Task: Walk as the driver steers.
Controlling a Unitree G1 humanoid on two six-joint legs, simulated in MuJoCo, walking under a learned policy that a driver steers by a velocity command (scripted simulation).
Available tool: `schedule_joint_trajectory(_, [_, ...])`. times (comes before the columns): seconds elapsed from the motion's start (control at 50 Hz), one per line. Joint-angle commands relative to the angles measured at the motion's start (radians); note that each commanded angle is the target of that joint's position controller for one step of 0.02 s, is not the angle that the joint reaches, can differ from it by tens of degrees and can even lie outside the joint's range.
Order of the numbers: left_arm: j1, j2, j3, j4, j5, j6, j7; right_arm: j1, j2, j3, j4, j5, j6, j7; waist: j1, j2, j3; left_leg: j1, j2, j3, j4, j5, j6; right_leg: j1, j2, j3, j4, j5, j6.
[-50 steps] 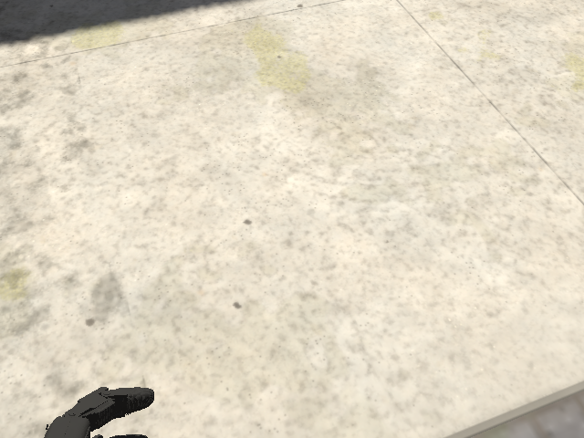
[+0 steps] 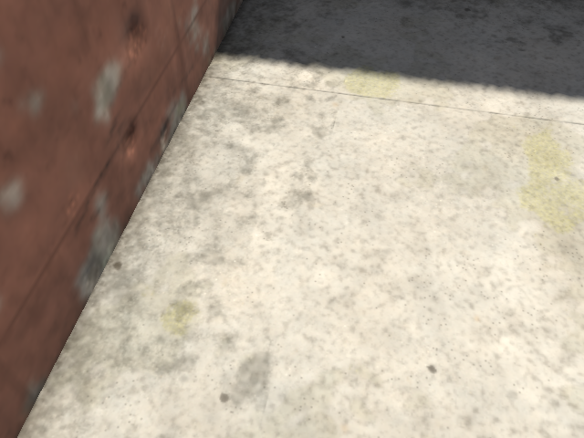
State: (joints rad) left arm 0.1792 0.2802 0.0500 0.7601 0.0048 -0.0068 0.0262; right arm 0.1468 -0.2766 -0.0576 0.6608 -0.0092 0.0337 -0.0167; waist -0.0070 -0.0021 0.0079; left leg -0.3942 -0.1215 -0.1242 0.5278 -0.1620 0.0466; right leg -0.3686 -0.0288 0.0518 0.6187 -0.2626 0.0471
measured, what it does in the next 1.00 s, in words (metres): steps on the spot: right foot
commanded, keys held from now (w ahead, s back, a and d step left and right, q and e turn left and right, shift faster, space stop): no key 1.00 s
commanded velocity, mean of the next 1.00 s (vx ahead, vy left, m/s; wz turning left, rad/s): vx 0.01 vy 0.00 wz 0.05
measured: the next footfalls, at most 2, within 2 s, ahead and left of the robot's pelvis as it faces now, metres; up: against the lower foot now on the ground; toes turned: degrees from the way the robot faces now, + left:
right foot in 0.02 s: +0.06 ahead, -0.15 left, +0.00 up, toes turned +2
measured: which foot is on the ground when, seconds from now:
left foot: down 0.00-1.00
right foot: up 0.00-0.00, down 0.02-1.00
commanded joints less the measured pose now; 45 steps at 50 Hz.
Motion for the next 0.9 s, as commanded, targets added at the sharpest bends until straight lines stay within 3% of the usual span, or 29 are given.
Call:
schedule_joint_trajectory(0.02, [0.031, 0.139, 0.029, -0.066, 0.029, -0.029, -0.011, 0.063, -0.070, -0.007, -0.036, -0.004, -0.012, 0.000, -0.006, 0.018, -0.105, 0.018, 0.160, -0.165, -0.015, -0.100, 0.042, 0.209, -0.135, 0.113, -0.242, 0.205, -0.081])
schedule_joint_trajectory(0.04, [-0.026, 0.187, 0.038, -0.064, 0.040, -0.025, -0.009, 0.107, -0.058, -0.009, -0.042, -0.003, -0.023, 0.006, -0.085, -0.188, -0.070, -0.016, 0.049, -0.015, 0.038, -0.221, -0.009, 0.152, -0.234, 0.230, -0.261, 0.278, -0.179])
schedule_joint_trajectory(0.06, [-0.050, 0.115, 0.021, -0.073, 0.040, -0.026, -0.011, 0.059, -0.098, -0.016, -0.046, -0.016, -0.029, 0.006, -0.051, -0.205, -0.067, 0.049, 0.077, 0.003, 0.053, -0.223, -0.039, 0.077, -0.260, 0.268, -0.296, 0.213, -0.226])
schedule_joint_trajectory(0.08, [-0.068, 0.093, 0.014, -0.075, 0.031, -0.030, -0.012, 0.025, -0.109, -0.022, -0.047, -0.013, -0.029, 0.008, -0.043, -0.182, -0.059, 0.090, 0.089, 0.008, 0.030, -0.157, -0.044, 0.075, -0.212, 0.226, -0.286, 0.146, -0.195])
schedule_joint_trajectory(0.12, [-0.035, 0.113, 0.019, -0.060, 0.014, -0.036, -0.014, -0.015, -0.083, -0.018, -0.044, -0.020, -0.016, 0.008, -0.013, -0.164, -0.051, 0.138, 0.096, 0.006, -0.015, -0.046, -0.047, 0.074, -0.142, 0.157, -0.270, 0.038, -0.129])
schedule_joint_trajectory(0.16, [-0.015, 0.094, 0.010, -0.050, 0.018, -0.038, -0.012, -0.004, -0.064, -0.014, -0.037, -0.015, -0.008, 0.012, -0.016, -0.143, -0.032, 0.187, 0.115, -0.008, -0.040, -0.009, -0.034, 0.034, -0.108, 0.115, -0.266, -0.036, -0.099])
schedule_joint_trajectory(0.22, [0.006, 0.087, 0.005, -0.052, 0.016, -0.034, -0.011, 0.004, -0.075, -0.018, -0.019, -0.008, -0.014, 0.011, 0.002, -0.054, 0.004, 0.141, 0.125, -0.026, -0.054, -0.024, -0.006, 0.052, -0.061, 0.058, -0.227, -0.071, -0.079])
schedule_joint_trajectory(0.32, [0.026, 0.075, 0.002, -0.047, 0.010, -0.033, -0.009, 0.012, -0.060, -0.017, 0.004, -0.006, -0.030, 0.007, 0.017, 0.023, -0.042, 0.154, 0.139, -0.043, -0.049, 0.080, -0.012, 0.112, -0.038, 0.026, -0.165, 0.053, -0.082])
schedule_joint_trajectory(0.64, [0.029, 0.055, -0.006, 0.015, 0.005, -0.032, -0.016, 0.027, -0.055, -0.018, 0.073, 0.001, -0.022, -0.018, 0.009, 0.005, -0.027, 0.214, 0.145, -0.045, -0.040, 0.142, -0.018, 0.110, -0.017, 0.009, -0.183, 0.084, -0.074])
schedule_joint_trajectory(0.9, [0.055, 0.057, -0.010, 0.111, 0.002, -0.034, -0.010, 0.027, -0.050, -0.020, 0.196, 0.004, -0.020, -0.030, 0.010, 0.005, 0.002, 0.241, 0.138, -0.027, -0.070, 0.135, -0.037, 0.114, -0.014, 0.012, -0.234, 0.059, -0.083])
Keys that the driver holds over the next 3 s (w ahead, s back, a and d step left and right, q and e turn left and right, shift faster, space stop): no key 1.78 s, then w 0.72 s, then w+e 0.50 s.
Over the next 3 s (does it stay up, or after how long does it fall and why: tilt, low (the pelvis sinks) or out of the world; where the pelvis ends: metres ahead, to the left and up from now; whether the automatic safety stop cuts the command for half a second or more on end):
stays up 0.59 -0.02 0.02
